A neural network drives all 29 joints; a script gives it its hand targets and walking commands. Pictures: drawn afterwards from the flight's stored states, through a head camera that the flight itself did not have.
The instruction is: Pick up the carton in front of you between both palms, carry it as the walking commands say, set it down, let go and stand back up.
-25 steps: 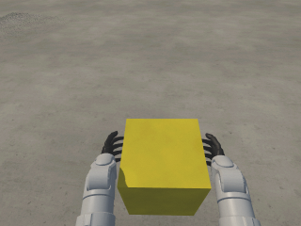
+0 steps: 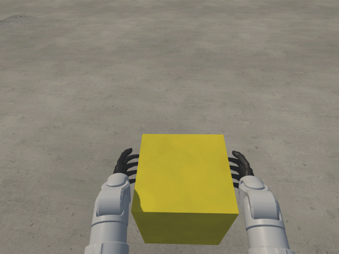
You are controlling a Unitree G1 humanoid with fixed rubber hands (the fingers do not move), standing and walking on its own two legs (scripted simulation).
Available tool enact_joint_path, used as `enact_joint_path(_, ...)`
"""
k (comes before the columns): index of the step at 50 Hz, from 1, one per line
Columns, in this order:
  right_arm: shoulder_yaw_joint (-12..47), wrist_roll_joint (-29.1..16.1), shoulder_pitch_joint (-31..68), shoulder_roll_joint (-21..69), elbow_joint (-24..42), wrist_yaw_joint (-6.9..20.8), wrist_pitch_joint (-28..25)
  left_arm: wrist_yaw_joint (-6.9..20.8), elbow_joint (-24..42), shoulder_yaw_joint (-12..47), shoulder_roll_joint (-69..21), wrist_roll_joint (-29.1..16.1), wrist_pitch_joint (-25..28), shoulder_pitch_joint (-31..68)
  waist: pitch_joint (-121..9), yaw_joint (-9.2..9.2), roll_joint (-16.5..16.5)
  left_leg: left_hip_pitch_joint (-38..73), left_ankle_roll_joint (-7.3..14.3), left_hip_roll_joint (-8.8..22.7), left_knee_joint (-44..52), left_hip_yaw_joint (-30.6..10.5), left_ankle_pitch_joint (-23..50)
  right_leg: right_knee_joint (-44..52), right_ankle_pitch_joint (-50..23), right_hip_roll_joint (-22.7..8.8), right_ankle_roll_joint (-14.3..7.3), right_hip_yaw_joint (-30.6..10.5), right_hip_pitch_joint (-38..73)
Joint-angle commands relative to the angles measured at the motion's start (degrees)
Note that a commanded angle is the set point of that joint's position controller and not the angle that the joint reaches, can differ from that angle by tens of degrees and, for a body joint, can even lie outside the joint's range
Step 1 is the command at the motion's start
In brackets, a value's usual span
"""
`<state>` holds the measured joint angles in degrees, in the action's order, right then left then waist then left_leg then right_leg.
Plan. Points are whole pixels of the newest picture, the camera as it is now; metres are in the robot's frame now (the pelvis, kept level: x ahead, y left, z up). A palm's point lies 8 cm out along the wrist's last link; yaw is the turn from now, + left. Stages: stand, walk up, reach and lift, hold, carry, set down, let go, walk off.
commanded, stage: carry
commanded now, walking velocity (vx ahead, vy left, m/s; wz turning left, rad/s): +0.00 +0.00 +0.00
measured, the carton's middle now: (182, 191) +0.30 +0.00 -0.03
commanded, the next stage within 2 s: hold in 0.64 s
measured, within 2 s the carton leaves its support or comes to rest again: neither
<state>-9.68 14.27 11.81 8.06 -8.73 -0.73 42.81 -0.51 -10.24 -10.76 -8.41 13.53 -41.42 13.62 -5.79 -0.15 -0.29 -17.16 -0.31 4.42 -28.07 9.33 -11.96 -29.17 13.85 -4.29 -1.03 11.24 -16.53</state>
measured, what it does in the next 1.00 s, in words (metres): stands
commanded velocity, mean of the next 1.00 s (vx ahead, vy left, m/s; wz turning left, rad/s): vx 0.00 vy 0.00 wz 0.00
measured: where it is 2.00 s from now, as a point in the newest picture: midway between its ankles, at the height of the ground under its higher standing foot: outside the picture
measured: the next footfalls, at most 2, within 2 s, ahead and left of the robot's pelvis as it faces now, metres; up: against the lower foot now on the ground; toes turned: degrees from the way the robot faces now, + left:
none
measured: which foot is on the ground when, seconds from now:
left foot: down 0.00-1.00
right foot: down 0.00-1.00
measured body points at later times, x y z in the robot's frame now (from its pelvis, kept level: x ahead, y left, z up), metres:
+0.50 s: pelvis -0.01 -0.01 +0.00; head -0.04 -0.01 +0.45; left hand +0.30 +0.14 +0.05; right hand +0.29 -0.16 +0.04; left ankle +0.03 +0.12 -0.74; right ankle +0.02 -0.10 -0.74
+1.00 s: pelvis -0.01 +0.01 +0.01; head -0.06 +0.01 +0.45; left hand +0.31 +0.11 +0.06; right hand +0.26 -0.19 +0.05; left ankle +0.03 +0.12 -0.74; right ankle +0.02 -0.10 -0.74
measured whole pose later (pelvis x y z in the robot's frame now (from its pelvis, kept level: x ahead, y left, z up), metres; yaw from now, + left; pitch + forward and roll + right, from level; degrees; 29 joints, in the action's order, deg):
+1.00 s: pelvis -0.01 +0.01 +0.01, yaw -9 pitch -9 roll +0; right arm -12.6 16.3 14.9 8.7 -12.5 -0.1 42.8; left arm 1.2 -16.1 -14.0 -9.4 16.9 -39.8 17.5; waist 2.7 0.2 -1.2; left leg -3.2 0.5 0.2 -23.6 1.0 -11.5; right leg -23.3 9.7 -0.3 -1.3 3.5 -4.8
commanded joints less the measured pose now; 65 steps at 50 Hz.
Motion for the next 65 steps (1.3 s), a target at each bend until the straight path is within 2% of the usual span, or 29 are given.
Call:
enact_joint_path(1, 31.7, -15.0, 26.7, 50.7, 5.0, 11.8, -2.4, 12.4, 4.1, 31.8, -50.5, -13.8, 1.2, 22.5, -14.1, 0.30, -2.6, 5.7, 0.1, 4.4, 2.7, -5.5, 6.0, 5.7, -6.6, -6.2, 0.3, -7.3, 4.2)
enact_joint_path(3, 30.9, -13.6, 26.2, 50.5, 4.0, 11.7, -2.1, 12.6, 2.1, 29.7, -50.1, -12.8, 1.2, 22.1, -12.6, -0.03, 0.7, 4.6, 0.3, 5.2, 3.9, -5.8, 5.9, 5.9, -6.5, -6.3, 0.6, -6.8, 3.0)
enact_joint_path(5, 30.8, -13.4, 24.1, 49.2, 3.0, 11.8, -2.3, 12.6, 1.9, 31.9, -50.9, -13.9, 0.8, 22.0, -13.3, -0.11, -2.7, 6.5, 0.1, 5.3, 3.6, -5.6, 5.7, 5.8, -4.4, -6.6, 0.2, -7.2, 3.2)
enact_joint_path(9, 30.7, -13.2, 26.7, 49.3, 3.5, 11.9, -2.3, 12.5, 2.5, 30.0, -50.0, -13.1, 1.1, 22.8, -11.3, 0.13, 4.9, 4.3, -0.4, 5.2, 3.6, -5.4, 6.0, 5.8, -5.6, -5.5, 0.2, -6.3, 1.7)
enact_joint_path(13, 29.8, -13.0, 25.1, 50.3, 3.0, 11.7, -2.2, 12.5, 3.4, 31.5, -50.6, -13.6, 0.9, 24.5, -12.4, -0.09, -0.8, 3.7, -0.1, 4.7, 2.3, -5.1, 4.4, 6.9, -7.5, -5.9, -0.2, -7.4, 4.4)
enact_joint_path(14, 31.1, -14.4, 27.1, 50.0, 5.2, 11.8, -2.3, 12.5, 1.1, 30.2, -50.4, -13.6, 0.7, 22.2, -13.2, 0.13, 2.8, 5.1, -0.5, 4.8, 2.8, -5.6, 4.2, 6.5, -6.7, -6.2, -0.2, -7.6, 3.8)
enact_joint_path(18, 29.9, -13.1, 24.8, 50.2, 1.8, 11.8, -1.1, 12.5, 2.7, 30.2, -49.4, -13.1, 0.6, 23.1, -10.0, -0.19, 0.9, 2.6, -0.4, 5.3, 2.1, -5.7, 3.3, 7.4, -6.9, -6.0, 0.2, -7.1, 2.8)
enact_joint_path(21, 29.5, -13.0, 26.1, 49.8, 2.7, 11.9, -2.1, 12.6, 1.6, 30.2, -50.8, -12.1, 0.9, 21.9, -10.7, -0.36, -1.2, 4.0, -0.5, 4.7, 4.8, -5.9, 1.8, 7.6, 2.4, -6.2, -0.4, -7.4, 1.2)
enact_joint_path(25, 30.1, -12.9, 25.3, 50.4, 3.4, 11.7, -2.4, 13.0, 2.7, 31.0, -51.3, -14.5, 1.4, 25.3, -11.8, -0.08, 2.8, 3.9, 0.1, 5.6, 4.3, -6.3, 2.6, 7.4, -2.5, -5.9, -0.3, -7.5, 2.0)
enact_joint_path(28, 29.4, -13.7, 25.0, 49.5, 2.8, 11.6, -2.2, 12.5, 2.2, 31.8, -51.1, -14.1, 0.8, 23.1, -12.3, 0.06, -1.7, 4.5, -0.3, 5.1, 3.9, -5.7, 6.0, 6.2, -5.3, -6.3, -0.8, -7.3, 2.5)
enact_joint_path(32, 31.4, -13.6, 24.7, 48.5, 5.0, 11.6, -2.3, 12.4, 1.9, 30.9, -50.4, -13.6, 0.6, 20.6, -13.8, -0.20, 1.3, 4.6, -0.6, 5.5, 4.2, -6.6, 5.3, 5.6, -3.7, -5.7, -0.4, -6.4, 3.6)
enact_joint_path(33, 29.5, -12.6, 23.2, 51.7, 3.4, 12.7, -2.4, 13.4, -0.4, 26.9, -52.2, -11.9, 1.1, 17.7, -6.6, -2.97, 3.5, 12.0, 2.4, -10.8, 6.0, -11.4, 8.4, 9.4, -12.7, 6.5, -1.0, -16.3, 13.3)
enact_joint_path(34, 28.5, -11.5, 22.0, 50.2, 3.2, 12.1, -3.2, 14.1, 2.3, 29.1, -49.5, -12.1, 2.2, 20.8, -9.5, 1.84, 4.4, 12.2, 2.7, -9.6, 6.4, -12.3, 10.1, 9.4, -15.3, 6.7, -1.0, -17.0, 15.1)
enact_joint_path(35, 28.8, -11.4, 23.6, 51.0, 3.9, 11.9, -3.6, 14.2, 3.5, 29.9, -51.7, -12.6, 2.4, 23.6, -9.0, 1.40, -0.2, 10.4, 2.3, -9.6, 7.2, -13.0, 8.9, 9.0, -16.2, 6.2, -0.6, -17.1, 20.0)
enact_joint_path(37, 28.9, -12.1, 24.0, 51.6, 4.0, 12.1, -4.0, 14.6, 3.9, 30.4, -52.3, -13.0, 2.9, 25.3, -5.0, 2.99, -2.0, 8.2, 2.2, -9.5, 7.3, -13.7, 3.9, 10.1, -8.9, 5.8, -1.5, -17.0, 20.4)
enact_joint_path(38, 27.9, -11.9, 26.2, 52.4, 3.4, 12.7, -3.7, 14.5, 1.9, 28.7, -50.6, -11.6, 2.6, 24.4, -5.5, 0.28, 1.7, 7.4, 2.5, -8.3, 9.3, -14.5, 2.4, 9.3, -7.9, 6.3, -0.8, -16.1, 21.2)
enact_joint_path(45, 27.4, -11.5, 28.1, 51.5, -0.7, 14.2, -2.3, 14.4, -3.3, 24.6, -50.5, -10.8, 2.9, 25.3, -2.5, 0.59, 2.3, 7.7, 3.2, -8.5, 9.7, -14.3, -1.8, 10.2, -1.3, 6.4, 0.5, -16.0, 19.5)
enact_joint_path(47, 27.4, -12.1, 31.2, 53.2, -2.8, 15.0, -2.7, 15.1, -5.9, 23.3, -52.1, -8.6, 2.4, 25.2, 1.4, -2.37, 0.1, 3.8, 3.3, -9.5, 9.8, -14.1, -5.1, 10.6, 2.1, 6.4, -0.2, -17.1, 20.2)
enact_joint_path(48, 27.9, -13.6, 31.7, 54.2, -0.2, 14.9, -2.7, 15.5, -7.0, 24.8, -52.5, -10.8, 2.5, 26.1, -1.7, 0.07, 1.5, 5.5, 3.4, -8.7, 10.9, -14.4, -3.6, 9.6, -1.5, 7.5, 0.6, -15.8, 21.6)
enact_joint_path(50, 28.3, -13.9, 34.3, 54.0, -1.5, 15.3, -2.6, 15.8, -6.8, 24.7, -53.8, -9.7, 2.8, 26.1, -1.2, -2.63, 0.4, 6.8, 3.6, -9.0, 10.4, -14.3, -0.2, 10.0, -4.3, 7.1, 0.9, -16.6, 18.8)
enact_joint_path(51, 26.0, -12.1, 32.7, 53.4, -3.7, 15.1, -2.1, 15.8, -7.3, 23.2, -52.8, -9.5, 2.7, 29.1, -1.1, 0.07, -0.2, 5.3, 3.1, -8.4, 11.0, -14.8, -0.8, 10.1, -5.3, 7.0, 0.3, -16.9, 21.1)
enact_joint_path(54, 25.2, -11.5, 34.7, 54.0, -4.7, 15.1, -2.9, 16.0, -8.6, 21.8, -53.2, -9.6, 3.1, 31.4, -2.9, -1.79, 0.4, 6.6, 3.1, -8.5, 10.6, -14.0, -2.8, 9.2, -2.9, 6.9, 0.4, -16.2, 19.6)
enact_joint_path(55, 24.0, -11.1, 34.1, 54.8, -4.2, 15.9, -3.7, 16.1, -6.9, 23.7, -53.1, -9.0, 3.1, 33.0, -3.7, 0.54, -1.1, 9.5, 2.9, -8.0, 10.8, -14.3, -2.9, 8.6, -2.6, 8.0, 0.2, -15.6, 17.3)
enact_joint_path(56, 23.4, -11.2, 37.7, 54.1, -6.4, 16.1, -3.8, 15.9, -10.3, 21.2, -54.2, -8.6, 3.1, 33.0, -1.6, -1.44, -2.3, 9.6, 2.5, -7.9, 11.3, -14.3, -4.9, 8.6, -1.0, 7.6, -0.5, -15.7, 16.7)
enact_joint_path(58, 20.1, -9.4, 36.3, 52.3, -10.7, 15.9, -4.4, 15.8, -12.1, 21.3, -53.7, -7.7, 3.1, 33.7, 1.9, 0.78, -2.7, 9.3, 2.6, -7.8, 10.6, -14.5, -5.9, 8.6, 0.0, 7.9, -0.7, -15.7, 14.3)
enact_joint_path(61, 15.3, -5.1, 40.3, 50.9, -13.2, 16.1, -6.8, 15.4, -17.4, 14.0, -52.6, -5.2, 5.2, 38.4, 2.1, 0.70, 2.5, 8.4, 2.2, -7.3, 9.3, -15.3, -7.6, 6.3, 1.2, 8.8, -1.1, -14.3, 10.9)
enact_joint_path(62, 11.6, -3.1, 39.6, 49.8, -17.4, 15.9, -7.4, 14.9, -18.5, 12.7, -53.3, -2.7, 5.9, 38.3, 1.4, 1.88, -3.7, 5.9, 1.5, -7.7, 8.3, -14.7, -7.0, 5.9, 0.6, 8.0, -1.3, -15.0, 11.2)
enact_joint_path(63, 8.5, -1.2, 42.5, 47.4, -18.5, 16.0, -8.9, 14.2, -20.8, 9.6, -50.8, -1.5, 7.1, 40.4, 3.3, 0.90, 0.2, 4.9, 1.8, -7.1, 7.5, -15.2, -6.5, 4.9, 1.3, 8.7, -1.6, -13.8, 9.6)
enact_joint_path(65, 7.8, -1.2, 45.8, 46.6, -18.7, 15.2, -11.4, 12.7, -23.1, 6.6, -49.5, 0.1, 9.4, 41.2, 3.0, 0.65, -1.2, 5.3, 2.0, -8.2, 6.0, -14.1, -6.5, 3.9, 1.7, 9.0, -1.2, -14.3, 5.9)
